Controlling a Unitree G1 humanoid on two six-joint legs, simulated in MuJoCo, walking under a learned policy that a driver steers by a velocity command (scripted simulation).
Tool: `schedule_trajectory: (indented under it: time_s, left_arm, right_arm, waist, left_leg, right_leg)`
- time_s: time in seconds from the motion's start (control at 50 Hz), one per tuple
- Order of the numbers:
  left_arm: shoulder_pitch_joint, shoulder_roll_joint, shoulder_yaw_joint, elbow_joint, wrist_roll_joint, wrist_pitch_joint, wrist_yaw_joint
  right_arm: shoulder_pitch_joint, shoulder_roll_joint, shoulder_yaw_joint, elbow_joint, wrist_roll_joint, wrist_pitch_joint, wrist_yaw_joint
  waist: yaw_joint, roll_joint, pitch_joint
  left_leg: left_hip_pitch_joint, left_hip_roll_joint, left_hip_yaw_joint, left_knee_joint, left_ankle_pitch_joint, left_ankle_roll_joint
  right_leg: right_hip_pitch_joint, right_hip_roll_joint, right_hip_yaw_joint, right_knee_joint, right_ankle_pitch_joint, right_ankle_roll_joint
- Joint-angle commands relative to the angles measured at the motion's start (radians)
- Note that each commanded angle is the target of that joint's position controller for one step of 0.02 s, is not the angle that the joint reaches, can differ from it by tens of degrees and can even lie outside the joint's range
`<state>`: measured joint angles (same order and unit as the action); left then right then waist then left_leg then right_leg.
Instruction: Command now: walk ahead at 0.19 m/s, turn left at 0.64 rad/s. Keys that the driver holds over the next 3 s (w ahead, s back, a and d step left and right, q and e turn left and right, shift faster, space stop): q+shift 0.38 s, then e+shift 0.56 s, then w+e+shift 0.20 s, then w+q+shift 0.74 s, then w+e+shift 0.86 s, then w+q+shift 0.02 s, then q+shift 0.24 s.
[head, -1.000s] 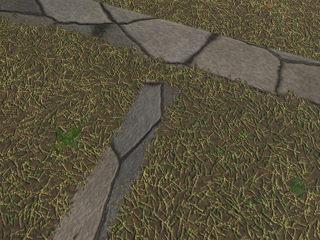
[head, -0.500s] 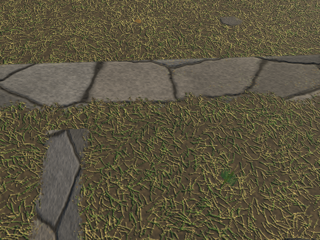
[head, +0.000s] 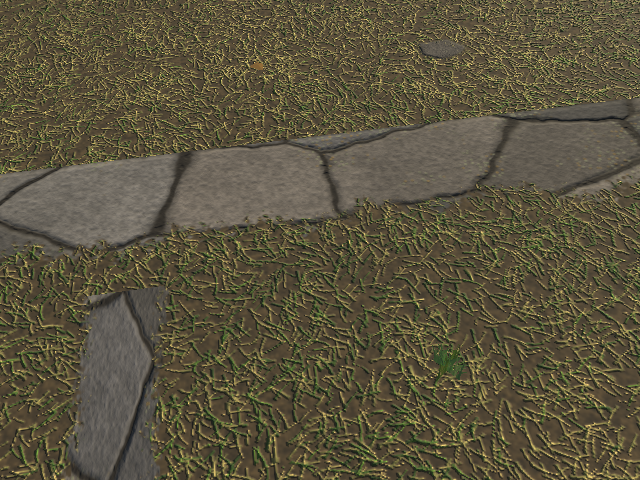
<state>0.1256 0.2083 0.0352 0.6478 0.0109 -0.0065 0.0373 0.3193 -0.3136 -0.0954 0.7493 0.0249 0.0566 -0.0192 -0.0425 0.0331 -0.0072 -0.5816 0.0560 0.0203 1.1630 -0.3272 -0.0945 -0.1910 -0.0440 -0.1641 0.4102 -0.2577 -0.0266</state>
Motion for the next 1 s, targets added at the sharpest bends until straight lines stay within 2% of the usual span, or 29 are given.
schedule_trajectory:
  time_s: [0.02, 0.06, 0.12, 0.22, 0.24, 0.26, 0.28, 0.3, 0.32, 0.34, 0.36, 0.38, 0.42, 0.46, 0.52, 0.54, 0.58, 0.62, 0.66, 0.72, 0.8, 0.86, 0.88, 0.9, 0.92, 0.94, 0.96, 0.98, 1.0]
  left_arm:
    - [0.060, 0.164, 0.057, -0.018, 0.005, -0.023, 0.016]
    - [0.037, 0.185, 0.068, -0.012, 0.012, -0.025, 0.012]
    - [0.002, 0.222, 0.086, 0.000, -0.002, -0.018, -0.007]
    - [-0.026, 0.263, 0.108, 0.025, -0.052, -0.010, -0.042]
    - [-0.035, 0.262, 0.109, 0.031, -0.063, -0.006, -0.046]
    - [-0.018, 0.239, 0.104, 0.047, -0.070, -0.004, -0.053]
    - [0.014, 0.208, 0.094, 0.038, -0.045, -0.009, -0.058]
    - [0.006, 0.115, 0.064, -0.051, 0.018, -0.027, -0.047]
    - [-0.006, 0.182, 0.075, -0.034, 0.013, -0.037, -0.044]
    - [-0.069, 0.206, 0.076, -0.062, -0.022, -0.044, -0.036]
    - [-0.081, 0.218, 0.081, -0.050, -0.020, -0.045, -0.020]
    - [-0.071, 0.234, 0.088, -0.038, -0.003, -0.039, -0.005]
    - [0.023, 0.238, 0.090, 0.017, 0.006, -0.016, -0.007]
    - [0.067, 0.190, 0.073, 0.050, 0.003, -0.009, -0.011]
    - [0.065, 0.125, 0.042, 0.063, -0.008, -0.001, -0.016]
    - [0.053, 0.123, 0.038, 0.062, -0.013, 0.002, -0.020]
    - [0.014, 0.159, 0.045, 0.044, -0.023, 0.009, -0.024]
    - [-0.015, 0.208, 0.060, 0.014, -0.032, 0.015, -0.026]
    - [-0.017, 0.210, 0.065, -0.007, -0.035, 0.018, -0.030]
    - [0.008, 0.172, 0.061, -0.023, -0.032, 0.023, -0.042]
    - [0.024, 0.145, 0.056, -0.047, -0.044, 0.026, -0.060]
    - [0.045, 0.154, 0.063, -0.065, -0.050, 0.032, -0.077]
    - [0.079, 0.159, 0.069, -0.061, -0.047, 0.034, -0.079]
    - [0.140, 0.185, 0.085, -0.048, -0.040, 0.035, -0.069]
    - [0.218, 0.286, 0.120, -0.047, -0.038, 0.035, -0.047]
    - [0.230, 0.426, 0.143, -0.073, -0.018, 0.028, -0.033]
    - [0.281, 0.352, 0.125, -0.072, -0.008, 0.007, -0.046]
    - [0.268, 0.309, 0.114, -0.057, -0.034, -0.012, -0.052]
    - [0.238, 0.279, 0.106, -0.057, -0.062, -0.017, -0.052]
  right_arm:
    - [-0.163, -0.058, -0.015, -0.161, -0.003, -0.028, 0.018]
    - [-0.165, -0.022, -0.006, -0.178, -0.008, -0.030, 0.028]
    - [-0.171, -0.007, 0.001, -0.202, -0.007, -0.019, 0.047]
    - [-0.170, -0.056, -0.022, -0.237, 0.006, 0.016, 0.061]
    - [-0.124, -0.074, -0.036, -0.229, 0.006, 0.019, 0.059]
    - [-0.023, -0.115, -0.060, -0.198, 0.002, 0.016, 0.045]
    - [0.089, -0.225, -0.100, -0.179, 0.002, 0.010, 0.021]
    - [0.037, -0.365, -0.111, -0.225, -0.016, -0.003, 0.017]
    - [0.024, -0.314, -0.089, -0.261, -0.031, -0.042, 0.037]
    - [0.011, -0.278, -0.080, -0.235, -0.035, -0.060, 0.045]
    - [-0.056, -0.237, -0.068, -0.236, -0.009, -0.066, 0.040]
    - [-0.133, -0.195, -0.053, -0.251, 0.008, -0.056, 0.026]
    - [-0.229, -0.142, -0.022, -0.283, -0.018, -0.050, 0.005]
    - [-0.207, -0.119, -0.007, -0.264, -0.036, -0.064, -0.002]
    - [-0.192, -0.032, 0.032, -0.208, -0.049, -0.078, -0.004]
    - [-0.195, -0.030, 0.034, -0.195, -0.056, -0.081, -0.002]
    - [-0.196, -0.065, 0.026, -0.173, -0.069, -0.085, 0.003]
    - [-0.187, -0.120, 0.007, -0.158, -0.064, -0.076, 0.002]
    - [-0.168, -0.125, 0.001, -0.144, -0.049, -0.064, -0.003]
    - [-0.179, -0.097, 0.001, -0.145, -0.042, -0.052, -0.012]
    - [-0.210, -0.106, -0.013, -0.155, -0.035, -0.037, -0.014]
    - [-0.214, -0.124, -0.024, -0.148, -0.014, -0.033, -0.011]
    - [-0.227, -0.124, -0.025, -0.145, 0.000, -0.037, -0.010]
    - [-0.219, -0.114, -0.026, -0.131, 0.009, -0.046, -0.009]
    - [-0.200, -0.093, -0.023, -0.138, -0.013, -0.061, -0.003]
    - [-0.251, -0.006, 0.007, -0.202, -0.076, -0.076, 0.007]
    - [-0.273, -0.055, 0.000, -0.191, -0.060, -0.095, 0.020]
    - [-0.287, -0.089, -0.009, -0.193, -0.022, -0.109, 0.034]
    - [-0.310, -0.102, -0.014, -0.190, -0.010, -0.119, 0.040]
  waist:
    - [0.091, -0.133, 0.026]
    - [0.083, -0.124, 0.040]
    - [0.072, -0.132, 0.039]
    - [0.042, -0.156, -0.017]
    - [0.006, -0.145, -0.047]
    - [-0.047, -0.092, -0.100]
    - [-0.092, 0.080, -0.121]
    - [0.012, 0.321, -0.182]
    - [-0.037, 0.143, -0.326]
    - [-0.038, 0.098, -0.278]
    - [0.001, 0.031, -0.156]
    - [0.038, 0.019, -0.105]
    - [0.087, 0.045, -0.121]
    - [0.080, 0.031, -0.158]
    - [0.067, 0.057, -0.154]
    - [0.056, 0.078, -0.133]
    - [0.028, 0.094, -0.070]
    - [0.004, 0.097, -0.006]
    - [-0.007, 0.075, 0.020]
    - [0.001, 0.049, -0.007]
    - [0.011, 0.054, -0.062]
    - [0.025, 0.085, -0.088]
    - [0.053, 0.087, -0.101]
    - [0.091, 0.066, -0.119]
    - [0.116, -0.075, -0.163]
    - [0.075, -0.374, -0.199]
    - [0.148, -0.235, -0.326]
    - [0.127, -0.143, -0.238]
    - [0.115, -0.088, -0.151]
  left_leg:
    - [-0.243, 0.063, -0.043, -0.080, 0.044, 0.007]
    - [-0.186, 0.072, -0.024, -0.170, 0.051, 0.009]
    - [-0.061, 0.072, 0.026, -0.278, 0.045, 0.030]
    - [0.110, 0.019, 0.104, -0.450, 0.021, 0.112]
    - [0.205, -0.018, 0.127, -0.527, 0.054, 0.142]
    - [0.379, -0.076, 0.137, -0.625, 0.153, 0.187]
    - [0.630, 0.006, -0.058, -0.704, 0.540, 0.264]
    - [0.792, 0.256, -0.555, -0.704, 0.773, 0.470]
    - [0.801, 0.341, -0.652, -0.763, 0.743, 0.555]
    - [0.716, 0.314, -0.602, -0.829, 0.458, 0.523]
    - [0.612, 0.239, -0.514, -0.847, 0.303, 0.433]
    - [0.513, 0.188, -0.448, -0.843, 0.260, 0.374]
    - [0.399, 0.146, -0.299, -0.826, 0.436, 0.340]
    - [0.389, 0.135, -0.227, -0.814, 0.592, 0.337]
    - [0.387, 0.117, -0.143, -0.831, 0.570, 0.312]
    - [0.372, 0.117, -0.128, -0.848, 0.511, 0.307]
    - [0.350, 0.140, -0.137, -0.885, 0.378, 0.315]
    - [0.387, 0.184, -0.173, -0.898, 0.306, 0.339]
    - [0.464, 0.235, -0.209, -0.882, 0.333, 0.363]
    - [0.565, 0.273, -0.192, -0.833, 0.540, 0.375]
    - [0.600, 0.259, -0.087, -0.766, 0.752, 0.337]
    - [0.604, 0.251, -0.020, -0.693, 0.778, 0.291]
    - [0.580, 0.234, 0.019, -0.632, 0.769, 0.258]
    - [0.507, 0.191, 0.078, -0.515, 0.743, 0.199]
    - [0.278, 0.108, 0.132, -0.287, 0.477, 0.105]
    - [-0.090, -0.073, 0.098, 0.007, -0.334, 0.022]
    - [-0.165, -0.080, -0.116, 0.114, -0.363, 0.036]
    - [-0.235, -0.043, -0.138, 0.083, -0.254, 0.066]
    - [-0.271, -0.020, -0.127, 0.001, -0.158, 0.086]
  right_leg:
    - [0.213, -0.325, 0.223, -0.252, -0.096, -0.165]
    - [0.195, -0.311, 0.126, -0.226, 0.092, -0.163]
    - [0.127, -0.306, 0.026, -0.180, 0.241, -0.163]
    - [0.143, -0.326, -0.044, -0.007, 0.473, -0.094]
    - [0.131, -0.308, -0.080, 0.095, 0.549, -0.062]
    - [0.073, -0.257, -0.123, 0.277, 0.583, -0.016]
    - [-0.190, -0.172, -0.135, 0.570, 0.226, 0.065]
    - [-0.561, 0.006, -0.044, 0.892, -0.487, 0.137]
    - [-0.614, 0.011, 0.205, 1.014, -0.474, 0.142]
    - [-0.633, 0.004, 0.241, 0.974, -0.364, 0.112]
    - [-0.627, -0.025, 0.253, 0.880, -0.272, 0.086]
    - [-0.589, -0.038, 0.263, 0.806, -0.187, 0.082]
    - [-0.458, -0.025, 0.215, 0.782, -0.062, 0.093]
    - [-0.382, -0.023, 0.195, 0.728, -0.004, 0.107]
    - [-0.290, -0.058, 0.207, 0.535, 0.053, 0.115]
    - [-0.258, -0.063, 0.204, 0.477, 0.069, 0.113]
    - [-0.241, -0.060, 0.201, 0.410, 0.061, 0.104]
    - [-0.318, -0.042, 0.194, 0.421, -0.021, 0.096]
    - [-0.411, -0.050, 0.207, 0.459, -0.104, 0.094]
    - [-0.461, -0.060, 0.197, 0.495, -0.165, 0.102]
    - [-0.379, -0.031, 0.127, 0.410, -0.161, 0.090]
    - [-0.278, 0.013, 0.071, 0.257, -0.098, 0.052]
    - [-0.202, 0.036, 0.055, 0.162, -0.027, 0.028]
    - [-0.066, 0.063, 0.066, 0.043, 0.115, -0.010]
    - [0.175, -0.044, 0.274, 0.001, 0.465, -0.090]
    - [0.380, -0.302, 0.680, 0.055, 0.975, -0.283]
    - [0.417, -0.332, 0.742, -0.006, 0.630, -0.380]
    - [0.397, -0.268, 0.701, -0.068, 0.164, -0.330]
    - [0.333, -0.224, 0.688, -0.133, -0.211, -0.279]
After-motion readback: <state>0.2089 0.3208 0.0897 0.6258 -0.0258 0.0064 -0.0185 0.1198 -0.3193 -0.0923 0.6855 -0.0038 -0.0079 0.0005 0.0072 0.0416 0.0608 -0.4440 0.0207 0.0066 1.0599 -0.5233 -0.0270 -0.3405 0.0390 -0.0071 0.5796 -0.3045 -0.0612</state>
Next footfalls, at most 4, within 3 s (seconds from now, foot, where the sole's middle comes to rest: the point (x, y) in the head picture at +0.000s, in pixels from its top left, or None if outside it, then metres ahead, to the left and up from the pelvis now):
0.28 left None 0.09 0.17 -0.78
0.92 right None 0.18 -0.04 -0.78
1.44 left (252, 466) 0.54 0.18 -0.78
1.90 right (300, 282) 1.01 0.07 -0.78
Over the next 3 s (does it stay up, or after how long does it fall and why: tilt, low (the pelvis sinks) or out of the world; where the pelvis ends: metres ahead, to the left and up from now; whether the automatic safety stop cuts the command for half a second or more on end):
stays up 1.63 0.26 0.00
